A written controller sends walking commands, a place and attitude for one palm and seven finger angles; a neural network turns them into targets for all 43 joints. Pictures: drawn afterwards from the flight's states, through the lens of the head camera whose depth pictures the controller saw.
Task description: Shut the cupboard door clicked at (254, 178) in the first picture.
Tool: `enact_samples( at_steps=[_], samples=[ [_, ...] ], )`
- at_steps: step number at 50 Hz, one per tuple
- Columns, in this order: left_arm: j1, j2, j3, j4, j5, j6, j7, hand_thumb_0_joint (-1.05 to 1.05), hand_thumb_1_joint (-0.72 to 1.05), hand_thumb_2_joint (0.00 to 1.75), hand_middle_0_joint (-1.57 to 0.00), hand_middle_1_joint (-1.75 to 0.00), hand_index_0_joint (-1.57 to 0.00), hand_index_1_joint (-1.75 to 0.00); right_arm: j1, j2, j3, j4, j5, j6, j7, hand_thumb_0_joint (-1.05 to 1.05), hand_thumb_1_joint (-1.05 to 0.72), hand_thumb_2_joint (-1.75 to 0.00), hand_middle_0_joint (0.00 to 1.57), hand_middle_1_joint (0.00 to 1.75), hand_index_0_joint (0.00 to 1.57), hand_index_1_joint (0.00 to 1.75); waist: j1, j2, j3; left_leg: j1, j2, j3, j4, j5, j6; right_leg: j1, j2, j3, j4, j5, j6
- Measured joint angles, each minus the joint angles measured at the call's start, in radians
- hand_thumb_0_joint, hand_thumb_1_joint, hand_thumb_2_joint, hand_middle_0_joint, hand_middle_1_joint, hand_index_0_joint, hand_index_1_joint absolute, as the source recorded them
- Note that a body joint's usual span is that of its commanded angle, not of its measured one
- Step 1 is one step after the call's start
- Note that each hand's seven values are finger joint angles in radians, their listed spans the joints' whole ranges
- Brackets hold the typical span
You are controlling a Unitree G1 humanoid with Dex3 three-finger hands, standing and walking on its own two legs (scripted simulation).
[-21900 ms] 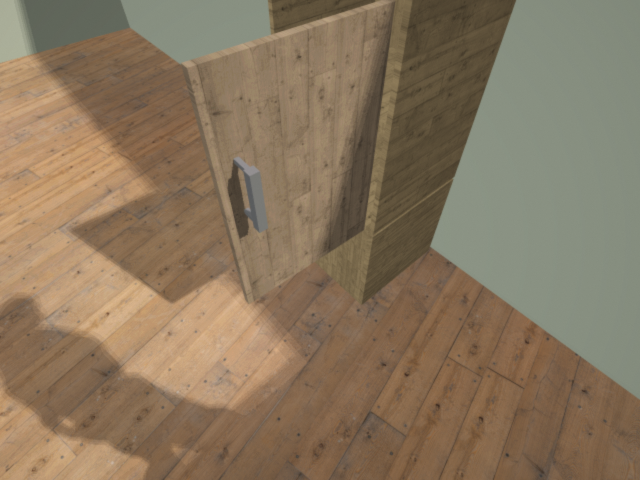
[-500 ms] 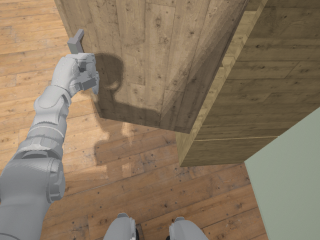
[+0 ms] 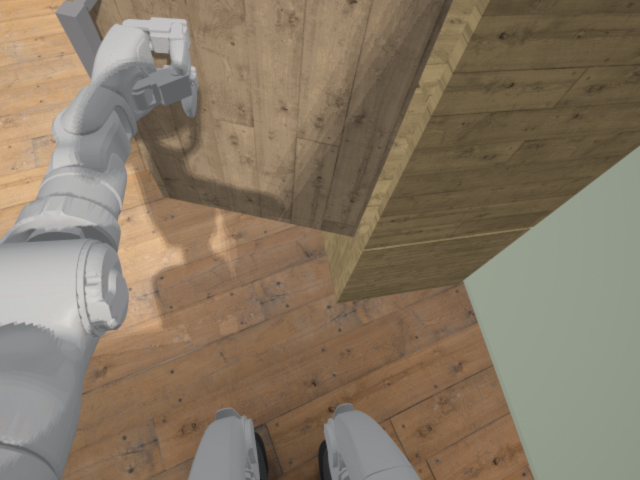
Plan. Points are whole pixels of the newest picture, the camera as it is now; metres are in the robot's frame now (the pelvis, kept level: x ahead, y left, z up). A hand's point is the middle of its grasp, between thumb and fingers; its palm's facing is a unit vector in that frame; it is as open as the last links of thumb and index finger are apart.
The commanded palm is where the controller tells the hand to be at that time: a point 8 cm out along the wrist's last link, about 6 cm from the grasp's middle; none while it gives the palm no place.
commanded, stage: push the door shut along its arc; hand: left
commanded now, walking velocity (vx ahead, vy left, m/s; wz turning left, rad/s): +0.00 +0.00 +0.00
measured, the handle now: (106, 56) +0.60 +0.17 +0.11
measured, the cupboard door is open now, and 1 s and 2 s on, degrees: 69 57 57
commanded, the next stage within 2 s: pull the fist back off the door in 0.44 s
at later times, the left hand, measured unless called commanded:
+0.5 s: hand (196, 60) +0.58 +0.07 +0.12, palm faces -0.41 -0.91 -0.01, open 2.9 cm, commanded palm +0.61 +0.09 +0.11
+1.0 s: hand (204, 65) +0.59 +0.06 +0.11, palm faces +0.02 -1.00 +0.01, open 3.1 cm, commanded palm +0.55 +0.10 +0.11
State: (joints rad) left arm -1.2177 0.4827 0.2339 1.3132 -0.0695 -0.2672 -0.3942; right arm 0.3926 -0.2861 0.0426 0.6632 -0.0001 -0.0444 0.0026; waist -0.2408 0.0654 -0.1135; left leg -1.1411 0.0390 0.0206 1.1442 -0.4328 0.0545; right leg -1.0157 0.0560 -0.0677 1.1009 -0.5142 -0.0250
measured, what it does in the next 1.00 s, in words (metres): stands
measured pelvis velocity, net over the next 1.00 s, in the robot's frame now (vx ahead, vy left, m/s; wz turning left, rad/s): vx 0.03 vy -0.02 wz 0.00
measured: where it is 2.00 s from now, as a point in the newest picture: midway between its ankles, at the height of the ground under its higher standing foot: outside the picture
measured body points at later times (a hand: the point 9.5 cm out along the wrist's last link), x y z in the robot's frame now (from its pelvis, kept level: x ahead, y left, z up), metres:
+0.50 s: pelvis +0.00 -0.02 -0.02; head +0.18 +0.01 +0.40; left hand +0.60 +0.12 +0.12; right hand -0.04 -0.29 -0.11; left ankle +0.05 +0.09 -0.64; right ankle +0.00 -0.11 -0.64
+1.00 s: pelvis +0.03 -0.02 +0.01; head +0.17 -0.01 +0.44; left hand +0.58 +0.11 +0.11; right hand -0.04 -0.25 -0.10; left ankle +0.05 +0.09 -0.64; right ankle +0.00 -0.11 -0.64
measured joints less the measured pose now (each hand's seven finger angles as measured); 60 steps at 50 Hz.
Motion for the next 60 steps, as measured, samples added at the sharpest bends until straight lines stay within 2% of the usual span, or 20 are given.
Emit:
enact_samples(
  at_steps=[5,10,17,28,29,30,34,37,39,42,44,48,51,56,60],
  samples=[
    [-0.028,0.044,0.038,0.021,0.029,0.009,-0.015,0.0,0.87,0.91,-1.3,-1.5,-1.29,-1.5,0.02,0.002,0.003,-0.011,-0.005,0.008,-0.003,0.0,-0.9,-0.9,0.2,0.3,0.2,0.3,-0.018,0.006,0.0,-0.026,0.012,0.003,0.019,-0.011,-0.005,-0.03,0.011,0.004,0.019,-0.008,-0.005],
    [-0.053,0.083,0.038,0.033,0.035,0.025,-0.042,-0.01,0.85,0.9,-1.3,-1.5,-1.29,-1.5,0.034,0.006,0.007,0.0,-0.005,0.016,-0.009,0.0,-0.9,-0.9,0.2,0.3,0.2,0.3,-0.023,0.007,0.003,-0.042,0.019,-0.002,0.034,-0.02,-0.012,-0.046,0.018,0.001,0.033,-0.015,-0.013],
    [-0.119,0.118,0.003,0.065,0.032,0.063,-0.079,-0.01,0.84,0.9,-1.3,-1.5,-1.3,-1.5,0.028,0.006,0.012,0.027,-0.005,0.003,-0.025,0.0,-0.9,-0.9,0.21,0.3,0.2,0.3,-0.033,0.0,0.005,-0.071,0.023,-0.022,0.054,-0.025,-0.021,-0.068,0.025,-0.018,0.045,-0.022,-0.023],
    [-0.214,0.123,-0.042,0.068,0.037,0.094,-0.074,-0.01,0.88,0.93,-1.3,-1.5,-1.3,-1.5,-0.013,0.001,0.006,0.059,-0.019,-0.036,-0.036,0.0,-0.9,-0.9,0.2,0.3,0.2,0.3,-0.049,-0.005,0.004,-0.143,0.023,-0.039,0.1,-0.036,-0.023,-0.131,0.025,-0.036,0.085,-0.035,-0.027],
    [-0.216,0.11,-0.016,0.064,0.035,0.104,-0.045,-0.01,0.87,0.93,-1.3,-1.5,-1.3,-1.5,-0.009,0.002,0.002,0.052,-0.022,-0.035,-0.033,0.0,-0.9,-0.9,0.2,0.3,0.2,0.3,-0.045,-0.002,0.002,-0.15,0.024,-0.04,0.103,-0.037,-0.023,-0.136,0.026,-0.037,0.086,-0.036,-0.027],
    [-0.217,0.089,0.012,0.059,0.031,0.111,0.009,0.0,0.85,0.92,-1.3,-1.5,-1.3,-1.5,0.0,0.004,-0.001,0.041,-0.026,-0.036,-0.026,0.0,-0.9,-0.9,0.2,0.3,0.2,0.3,-0.039,0.002,-0.001,-0.155,0.024,-0.041,0.104,-0.038,-0.024,-0.141,0.027,-0.037,0.085,-0.035,-0.026],
    [-0.194,0.011,0.106,0.032,0.033,0.125,0.293,0.0,0.82,0.9,-1.3,-1.5,-1.3,-1.5,0.031,0.025,-0.003,0.002,-0.054,-0.029,0.025,0.0,-0.91,-0.9,0.2,0.3,0.2,0.29,-0.033,0.003,-0.014,-0.159,0.023,-0.035,0.093,-0.033,-0.025,-0.148,0.025,-0.032,0.077,-0.031,-0.023],
    [-0.133,-0.03,0.126,-0.021,0.102,0.085,0.472,0.0,0.84,0.9,-1.3,-1.5,-1.29,-1.5,0.055,0.045,-0.002,-0.018,-0.081,-0.02,0.068,0.0,-0.91,-0.9,0.2,0.3,0.2,0.29,-0.034,0.008,-0.027,-0.153,0.022,-0.028,0.079,-0.031,-0.026,-0.147,0.024,-0.025,0.069,-0.029,-0.022],
    [-0.082,-0.043,0.109,-0.057,0.15,0.044,0.527,0.01,0.85,0.9,-1.29,-1.5,-1.29,-1.5,0.065,0.057,-0.005,-0.02,-0.089,-0.009,0.092,0.0,-0.91,-0.9,0.2,0.3,0.2,0.29,-0.033,0.013,-0.028,-0.14,0.022,-0.024,0.069,-0.031,-0.026,-0.136,0.023,-0.02,0.061,-0.029,-0.022],
    [-0.017,-0.057,0.087,-0.094,0.167,0.005,0.517,0.01,0.87,0.9,-1.29,-1.5,-1.29,-1.5,0.076,0.073,-0.009,-0.01,-0.083,0.018,0.107,0.0,-0.91,-0.9,0.2,0.3,0.2,0.3,-0.026,0.017,-0.019,-0.097,0.021,-0.016,0.042,-0.029,-0.026,-0.097,0.023,-0.011,0.037,-0.026,-0.022],
    [0.016,-0.075,0.074,-0.102,0.142,0.004,0.482,0.01,0.88,0.9,-1.29,-1.5,-1.29,-1.5,0.085,0.079,-0.011,-0.001,-0.071,0.037,0.108,0.0,-0.91,-0.9,0.2,0.3,0.2,0.3,-0.016,0.018,-0.016,-0.057,0.019,-0.012,0.014,-0.024,-0.027,-0.059,0.022,-0.007,0.009,-0.02,-0.023],
    [0.062,-0.112,0.095,-0.068,0.081,0.021,0.439,0.02,0.89,0.9,-1.29,-1.5,-1.29,-1.5,0.103,0.07,-0.01,0.004,-0.051,0.059,0.095,0.0,-0.9,-0.9,0.2,0.3,0.2,0.3,-0.002,0.016,-0.024,0.03,0.018,-0.006,-0.05,-0.014,-0.029,0.027,0.023,0.002,-0.057,-0.004,-0.022],
    [0.103,-0.135,0.091,-0.068,0.063,-0.006,0.451,0.02,0.89,0.9,-1.3,-1.5,-1.29,-1.5,0.114,0.056,-0.019,-0.002,-0.049,0.058,0.091,0.0,-0.9,-0.9,0.2,0.3,0.2,0.3,0.006,0.011,-0.034,0.082,0.016,-0.003,-0.085,-0.009,-0.031,0.076,0.022,0.007,-0.091,0.001,-0.023],
    [0.196,-0.189,0.035,-0.135,0.06,-0.1,0.466,0.02,0.9,0.9,-1.3,-1.5,-1.29,-1.5,0.108,0.033,-0.049,-0.006,-0.051,0.063,0.1,0.0,-0.91,-0.9,0.2,0.3,0.2,0.3,0.033,0.001,-0.045,0.136,0.009,0.002,-0.111,-0.009,-0.034,0.128,0.016,0.012,-0.11,-0.003,-0.025],
    [0.275,-0.239,-0.011,-0.17,0.048,-0.102,0.459,0.01,0.9,0.9,-1.29,-1.5,-1.29,-1.5,0.078,0.02,-0.066,-0.011,-0.042,0.085,0.102,0.0,-0.91,-0.9,0.2,0.3,0.2,0.29,0.059,-0.009,-0.042,0.173,0.002,0.005,-0.128,-0.006,-0.035,0.16,0.009,0.015,-0.117,-0.006,-0.026]
  ],
)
